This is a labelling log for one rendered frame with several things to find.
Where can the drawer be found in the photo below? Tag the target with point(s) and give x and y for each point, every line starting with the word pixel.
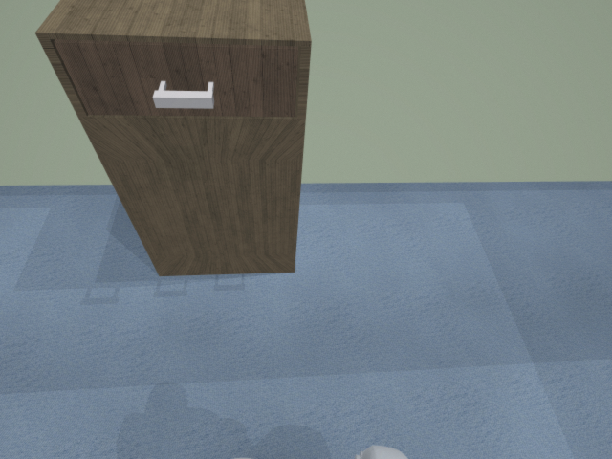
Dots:
pixel 120 77

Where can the handle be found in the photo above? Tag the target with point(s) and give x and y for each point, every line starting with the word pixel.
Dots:
pixel 184 99

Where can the cabinet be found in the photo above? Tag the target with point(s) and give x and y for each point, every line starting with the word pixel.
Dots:
pixel 206 194

